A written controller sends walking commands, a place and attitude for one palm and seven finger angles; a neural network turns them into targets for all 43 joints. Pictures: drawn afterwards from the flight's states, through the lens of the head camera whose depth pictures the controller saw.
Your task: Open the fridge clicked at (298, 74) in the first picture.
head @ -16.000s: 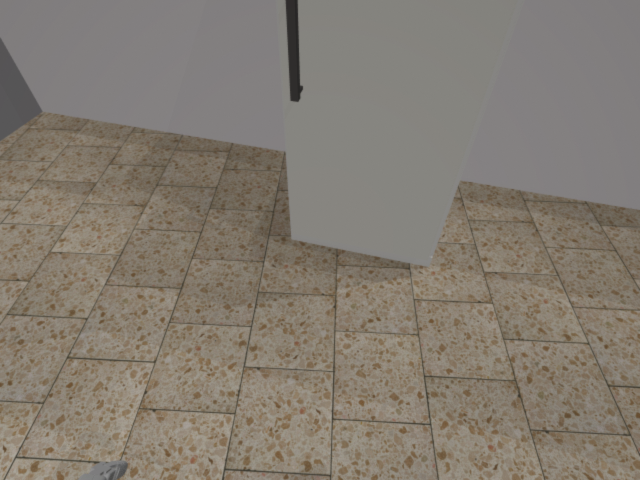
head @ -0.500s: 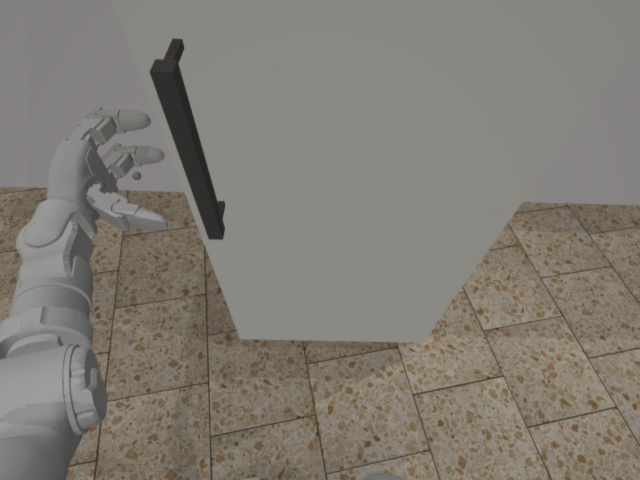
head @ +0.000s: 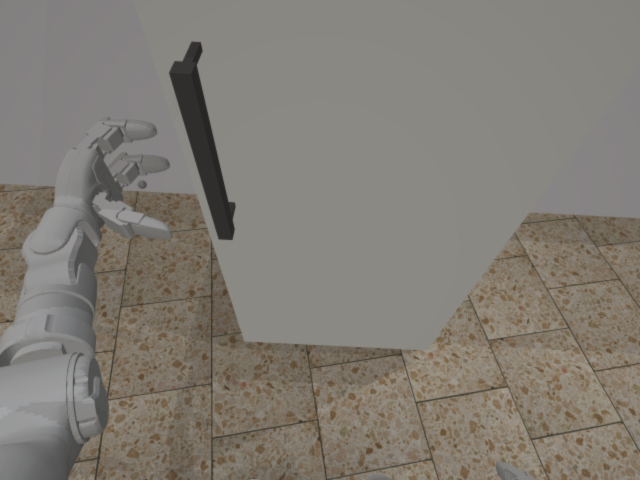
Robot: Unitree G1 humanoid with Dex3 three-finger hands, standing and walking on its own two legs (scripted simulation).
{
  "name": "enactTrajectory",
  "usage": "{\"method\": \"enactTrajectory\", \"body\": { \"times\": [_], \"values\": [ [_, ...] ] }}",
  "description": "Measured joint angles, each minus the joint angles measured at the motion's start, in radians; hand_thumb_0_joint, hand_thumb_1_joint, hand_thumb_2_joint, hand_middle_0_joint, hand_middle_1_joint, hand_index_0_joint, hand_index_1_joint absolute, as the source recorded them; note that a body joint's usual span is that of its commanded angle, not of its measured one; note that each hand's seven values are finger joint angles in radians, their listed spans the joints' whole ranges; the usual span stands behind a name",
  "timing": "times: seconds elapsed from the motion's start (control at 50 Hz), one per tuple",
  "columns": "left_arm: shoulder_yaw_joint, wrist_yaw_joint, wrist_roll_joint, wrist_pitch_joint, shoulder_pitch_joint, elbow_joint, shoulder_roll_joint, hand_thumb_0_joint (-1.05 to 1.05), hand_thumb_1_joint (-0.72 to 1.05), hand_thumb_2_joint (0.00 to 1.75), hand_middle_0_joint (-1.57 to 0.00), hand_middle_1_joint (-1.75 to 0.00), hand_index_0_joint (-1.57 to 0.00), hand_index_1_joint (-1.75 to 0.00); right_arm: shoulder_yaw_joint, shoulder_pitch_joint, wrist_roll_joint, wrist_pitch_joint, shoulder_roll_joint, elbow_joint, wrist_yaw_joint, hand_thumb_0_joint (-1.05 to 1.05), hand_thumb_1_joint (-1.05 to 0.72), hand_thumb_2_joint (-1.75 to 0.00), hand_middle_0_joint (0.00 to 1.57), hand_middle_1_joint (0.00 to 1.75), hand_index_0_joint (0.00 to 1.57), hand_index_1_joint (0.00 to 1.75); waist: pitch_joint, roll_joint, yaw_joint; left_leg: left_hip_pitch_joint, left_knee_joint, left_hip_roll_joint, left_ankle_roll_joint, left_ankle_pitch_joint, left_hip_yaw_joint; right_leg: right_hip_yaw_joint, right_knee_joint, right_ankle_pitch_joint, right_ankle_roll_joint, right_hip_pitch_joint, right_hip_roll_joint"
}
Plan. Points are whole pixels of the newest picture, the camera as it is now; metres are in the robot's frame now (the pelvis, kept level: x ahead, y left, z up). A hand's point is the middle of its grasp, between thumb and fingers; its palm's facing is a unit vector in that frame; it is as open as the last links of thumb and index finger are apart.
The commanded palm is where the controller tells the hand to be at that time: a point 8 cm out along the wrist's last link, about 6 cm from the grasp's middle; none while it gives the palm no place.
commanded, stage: move the hooked fingers beside the handle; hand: left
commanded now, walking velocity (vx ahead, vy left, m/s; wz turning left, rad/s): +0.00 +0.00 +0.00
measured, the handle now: (213, 157) +0.50 +0.14 +0.11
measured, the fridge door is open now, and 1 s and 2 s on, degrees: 0 0 0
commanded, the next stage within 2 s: feel for the door with the fingertips in 0.16 s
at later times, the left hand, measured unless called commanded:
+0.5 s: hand (172, 177) +0.46 +0.19 +0.11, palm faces -0.07 -1.00 +0.00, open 14.0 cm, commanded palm +0.43 +0.23 +0.12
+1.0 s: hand (189, 172) +0.46 +0.16 +0.12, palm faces -0.05 -1.00 -0.02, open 13.9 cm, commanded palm +0.45 +0.22 +0.12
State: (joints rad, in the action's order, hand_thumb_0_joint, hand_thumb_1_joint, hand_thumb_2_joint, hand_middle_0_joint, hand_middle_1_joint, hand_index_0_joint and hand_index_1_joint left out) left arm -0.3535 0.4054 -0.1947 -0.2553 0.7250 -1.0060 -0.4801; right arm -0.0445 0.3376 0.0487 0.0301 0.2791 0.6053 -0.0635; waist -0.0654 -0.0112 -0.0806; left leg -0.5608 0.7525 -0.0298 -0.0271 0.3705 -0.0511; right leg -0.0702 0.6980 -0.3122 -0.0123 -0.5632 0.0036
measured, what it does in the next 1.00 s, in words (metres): stands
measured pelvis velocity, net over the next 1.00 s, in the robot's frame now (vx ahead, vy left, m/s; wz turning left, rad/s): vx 0.00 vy -0.01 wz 0.00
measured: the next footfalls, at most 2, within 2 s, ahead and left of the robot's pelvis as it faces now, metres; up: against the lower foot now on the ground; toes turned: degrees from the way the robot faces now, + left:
none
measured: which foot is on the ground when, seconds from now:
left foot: down 0.00-1.00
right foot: down 0.00-1.00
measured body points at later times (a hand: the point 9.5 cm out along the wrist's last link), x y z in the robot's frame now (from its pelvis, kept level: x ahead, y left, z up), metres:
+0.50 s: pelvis +0.01 +0.00 +0.00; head +0.07 +0.01 +0.44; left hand +0.46 +0.24 +0.11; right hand +0.05 -0.26 -0.12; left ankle +0.00 +0.10 -0.71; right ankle +0.02 -0.12 -0.71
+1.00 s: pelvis +0.00 -0.01 +0.00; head +0.06 -0.01 +0.44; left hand +0.46 +0.22 +0.12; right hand +0.07 -0.28 -0.12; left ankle +0.00 +0.10 -0.71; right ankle +0.02 -0.12 -0.71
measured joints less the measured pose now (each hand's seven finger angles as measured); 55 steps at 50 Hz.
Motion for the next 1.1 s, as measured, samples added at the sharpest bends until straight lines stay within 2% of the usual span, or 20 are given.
{"method": "enactTrajectory", "body": {
  "times": [0.12,0.34,0.44,0.54,0.72,0.88,1.1],
  "values": [
    [0.015,0.005,-0.004,-0.009,0.029,-0.017,-0.003,-0.01,-0.5,0.3,-0.3,-1.2,-0.3,-1.2,0.0,0.002,0.0,0.001,0.005,0.004,0.0,0.01,-0.9,-0.9,0.2,0.3,0.2,0.3,0.005,0.002,-0.001,-0.023,0.015,0.003,-0.002,0.004,0.005,-0.004,0.012,-0.004,0.002,-0.019,0.003],
    [0.013,-0.035,0.011,-0.002,0.028,0.01,0.016,-0.01,-0.5,0.3,-0.3,-1.2,-0.3,-1.2,0.006,0.041,-0.008,-0.011,-0.003,0.015,0.013,0.01,-0.9,-0.9,0.2,0.3,0.2,0.3,-0.004,-0.005,-0.019,-0.035,0.018,0.001,-0.005,0.013,-0.007,0.008,0.017,-0.009,0.006,-0.038,0.002],
    [0.023,-0.064,0.002,0.005,-0.005,0.054,0.05,-0.01,-0.5,0.3,-0.3,-1.2,-0.3,-1.21,0.012,0.062,-0.007,-0.017,-0.009,0.019,0.022,0.01,-0.9,-0.9,0.2,0.3,0.2,0.3,-0.01,-0.012,-0.014,-0.02,0.009,0.0,-0.004,0.017,-0.012,0.013,0.009,-0.011,0.006,-0.025,-0.001],
    [0.06,-0.098,0.011,0.014,-0.019,0.08,0.085,-0.01,-0.5,0.3,-0.3,-1.2,-0.29,-1.21,0.015,0.06,-0.007,-0.018,-0.015,0.027,0.027,0.01,-0.9,-0.9,0.2,0.3,0.2,0.3,-0.009,-0.015,-0.006,-0.006,0.003,0.001,-0.002,0.017,-0.007,0.009,0.006,-0.015,0.005,-0.01,0.001],
    [0.076,-0.156,0.032,0.01,-0.047,0.125,0.147,-0.01,-0.5,0.3,-0.3,-1.2,-0.3,-1.2,0.018,0.021,-0.01,-0.013,-0.022,0.016,0.037,0.01,-0.9,-0.9,0.2,0.3,0.2,0.3,-0.017,-0.015,-0.003,0.024,-0.012,-0.001,0.004,0.013,-0.012,0.014,0.004,-0.017,-0.001,0.011,-0.003],
    [0.06,-0.161,0.048,-0.005,0.024,0.019,0.109,-0.01,-0.5,0.3,-0.3,-1.2,-0.3,-1.2,0.006,-0.007,-0.006,-0.01,-0.018,0.006,0.021,0.01,-0.9,-0.9,0.2,0.3,0.2,0.3,0.004,-0.01,-0.006,0.02,-0.009,-0.003,0.012,0.002,-0.002,0.004,0.014,-0.015,-0.011,0.007,-0.004],
    [0.046,-0.089,0.036,-0.039,0.12,-0.096,0.04,-0.01,-0.5,0.3,-0.34,-1.23,-0.34,-1.24,0.007,0.02,-0.004,-0.008,0.006,0.04,0.009,0.01,-0.9,-0.9,0.2,0.3,0.2,0.3,0.013,-0.006,-0.022,-0.033,0.012,-0.007,0.019,-0.005,0.015,-0.012,0.029,-0.009,-0.02,-0.037,-0.007]
  ]
}}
